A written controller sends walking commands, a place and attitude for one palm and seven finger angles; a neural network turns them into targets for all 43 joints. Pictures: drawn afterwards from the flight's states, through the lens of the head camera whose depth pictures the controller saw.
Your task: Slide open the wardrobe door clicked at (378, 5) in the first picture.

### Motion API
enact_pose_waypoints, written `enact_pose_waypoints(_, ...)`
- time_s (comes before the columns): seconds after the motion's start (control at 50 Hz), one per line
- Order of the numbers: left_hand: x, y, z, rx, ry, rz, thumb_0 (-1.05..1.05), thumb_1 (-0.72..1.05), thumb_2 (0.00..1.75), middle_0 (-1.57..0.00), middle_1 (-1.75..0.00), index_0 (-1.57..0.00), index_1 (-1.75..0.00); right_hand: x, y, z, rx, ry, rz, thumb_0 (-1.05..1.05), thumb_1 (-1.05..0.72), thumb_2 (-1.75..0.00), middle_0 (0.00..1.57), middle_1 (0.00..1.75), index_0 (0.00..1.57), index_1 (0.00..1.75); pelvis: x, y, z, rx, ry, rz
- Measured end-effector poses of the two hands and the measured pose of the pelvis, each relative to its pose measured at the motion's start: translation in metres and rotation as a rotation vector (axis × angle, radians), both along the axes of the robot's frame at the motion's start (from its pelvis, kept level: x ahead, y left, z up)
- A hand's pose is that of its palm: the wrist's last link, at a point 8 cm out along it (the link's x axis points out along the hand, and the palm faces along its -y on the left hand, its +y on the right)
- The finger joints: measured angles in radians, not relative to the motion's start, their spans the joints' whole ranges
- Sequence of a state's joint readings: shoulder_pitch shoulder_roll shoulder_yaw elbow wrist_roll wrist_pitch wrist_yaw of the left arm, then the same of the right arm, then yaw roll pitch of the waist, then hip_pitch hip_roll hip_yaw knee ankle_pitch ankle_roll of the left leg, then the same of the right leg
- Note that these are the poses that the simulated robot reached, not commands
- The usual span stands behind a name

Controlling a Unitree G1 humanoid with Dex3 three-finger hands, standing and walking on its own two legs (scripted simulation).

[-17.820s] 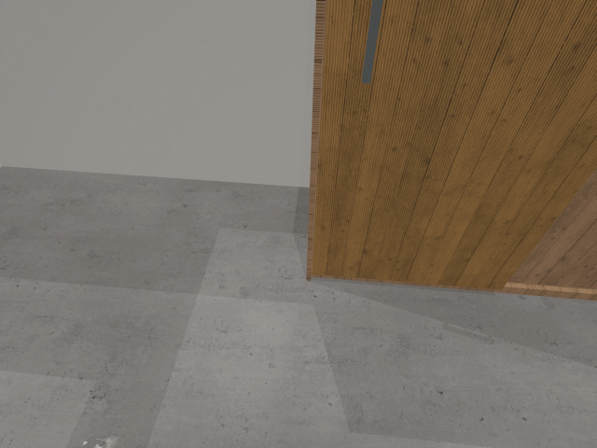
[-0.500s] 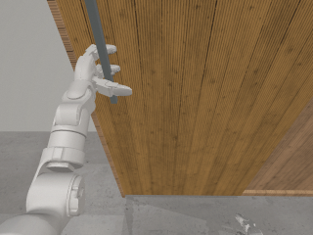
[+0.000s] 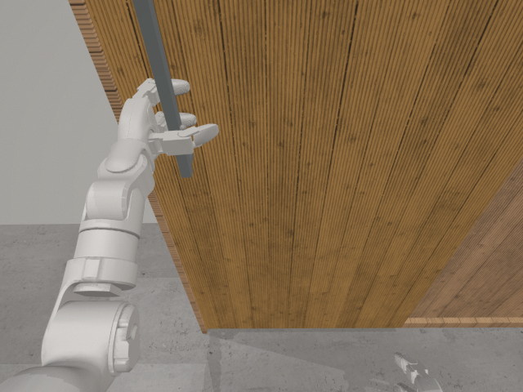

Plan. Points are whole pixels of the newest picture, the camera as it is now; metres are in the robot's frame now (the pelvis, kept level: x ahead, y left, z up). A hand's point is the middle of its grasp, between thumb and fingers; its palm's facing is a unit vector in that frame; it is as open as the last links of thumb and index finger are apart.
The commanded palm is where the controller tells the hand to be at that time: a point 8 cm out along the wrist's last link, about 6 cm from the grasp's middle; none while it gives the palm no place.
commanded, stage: grip the handle and tug to test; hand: left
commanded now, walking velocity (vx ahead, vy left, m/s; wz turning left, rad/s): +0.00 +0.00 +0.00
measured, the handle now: (168, 82) +0.48 +0.17 +0.27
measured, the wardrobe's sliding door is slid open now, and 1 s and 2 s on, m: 0.00 0.00 0.00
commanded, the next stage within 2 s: tug the door sideways, standing still in 1.00 s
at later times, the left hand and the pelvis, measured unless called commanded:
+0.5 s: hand (182, 125) +0.42 +0.14 +0.23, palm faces +0.07 -1.00 -0.01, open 5.6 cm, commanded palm +0.39 +0.18 +0.22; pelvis +0.00 +0.00 +0.00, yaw +1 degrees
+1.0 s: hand (183, 127) +0.42 +0.14 +0.22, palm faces +0.07 -1.00 +0.00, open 5.8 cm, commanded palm +0.36 +0.18 +0.22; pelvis +0.01 +0.00 +0.00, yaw -2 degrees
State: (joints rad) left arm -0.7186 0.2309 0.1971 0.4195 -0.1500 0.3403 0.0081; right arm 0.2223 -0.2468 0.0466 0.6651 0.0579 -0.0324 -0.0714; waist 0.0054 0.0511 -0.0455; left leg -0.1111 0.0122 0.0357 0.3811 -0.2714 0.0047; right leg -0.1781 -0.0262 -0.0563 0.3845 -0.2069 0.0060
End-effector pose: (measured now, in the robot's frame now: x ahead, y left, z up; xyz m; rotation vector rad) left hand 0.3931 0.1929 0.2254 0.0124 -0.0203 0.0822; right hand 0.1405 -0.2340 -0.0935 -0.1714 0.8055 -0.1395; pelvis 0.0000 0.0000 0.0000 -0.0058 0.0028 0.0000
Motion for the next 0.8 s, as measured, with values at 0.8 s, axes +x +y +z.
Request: enact_pose_waypoints(0.8, 0.004, 0.002, 0.000, -0.007, -0.003, -0.009, 0.00, 0.77, 0.82, -0.35, -1.36, -0.33, -1.35, -0.009, -0.001, 0.000, 0.008, 0.008, -0.029, 0.01, -0.91, -0.90, 0.20, 0.30, 0.20, 0.30, 0.000, 0.000, 0.000, 0.000, 0.004, -0.012)
